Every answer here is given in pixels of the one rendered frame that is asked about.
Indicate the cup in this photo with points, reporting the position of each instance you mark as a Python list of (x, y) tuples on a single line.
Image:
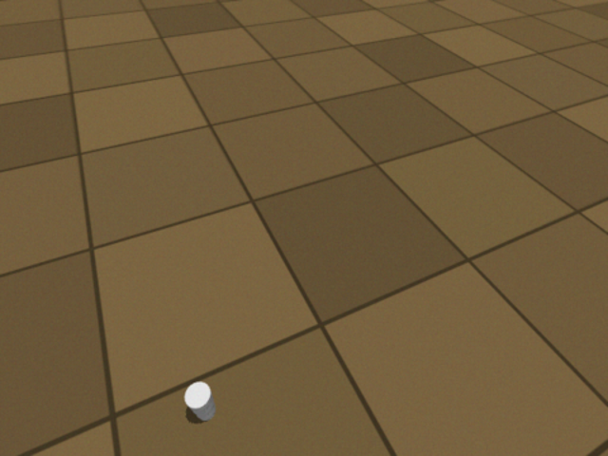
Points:
[(199, 399)]

